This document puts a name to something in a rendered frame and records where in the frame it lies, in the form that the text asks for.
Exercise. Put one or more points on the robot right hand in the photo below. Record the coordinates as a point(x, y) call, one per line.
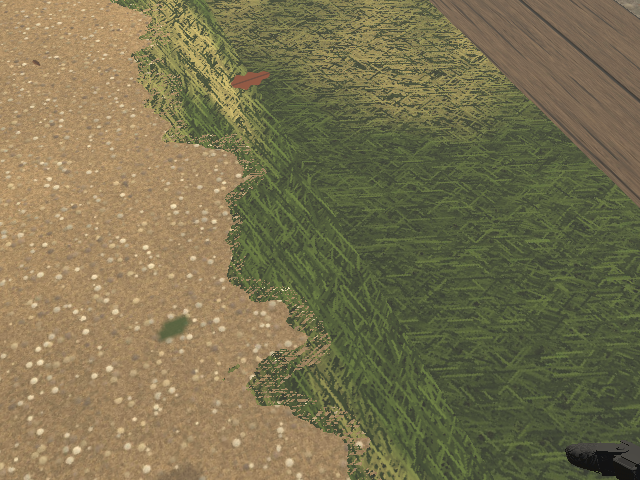
point(620, 460)

